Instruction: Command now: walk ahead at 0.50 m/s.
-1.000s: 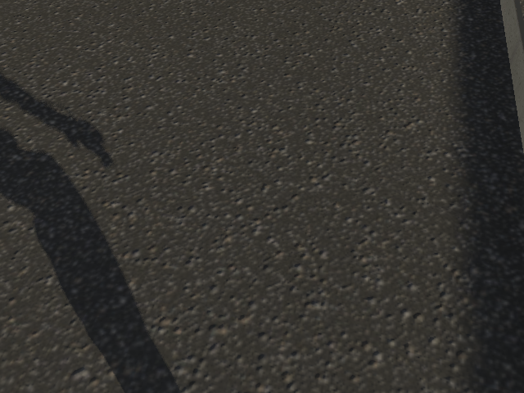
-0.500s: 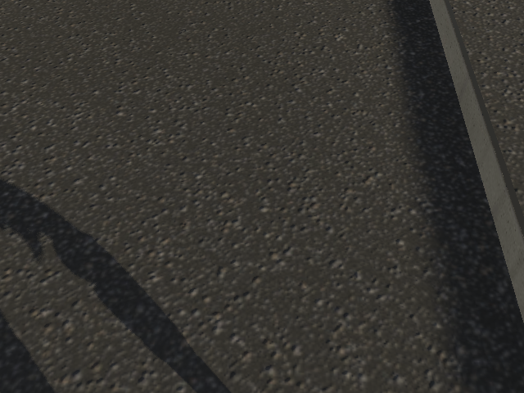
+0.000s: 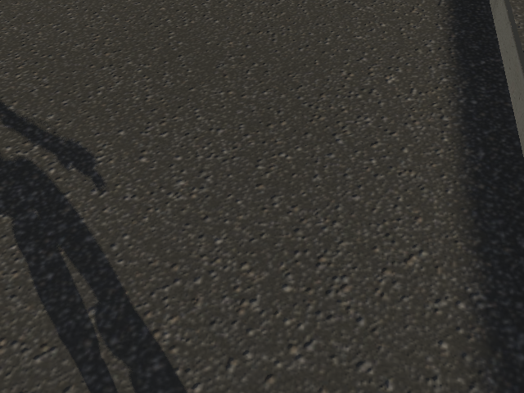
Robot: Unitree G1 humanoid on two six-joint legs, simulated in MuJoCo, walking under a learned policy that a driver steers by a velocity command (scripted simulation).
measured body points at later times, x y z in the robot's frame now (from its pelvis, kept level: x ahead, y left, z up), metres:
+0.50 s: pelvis +0.28 +0.06 +0.00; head +0.31 +0.07 +0.45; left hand +0.43 +0.32 -0.13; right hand +0.29 -0.21 -0.14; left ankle +0.30 +0.16 -0.75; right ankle +0.31 -0.10 -0.67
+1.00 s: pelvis +0.41 +0.00 -0.01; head +0.45 -0.04 +0.43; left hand +0.65 +0.21 -0.11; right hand +0.45 -0.32 -0.13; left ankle +0.52 +0.16 -0.69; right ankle +0.46 -0.09 -0.75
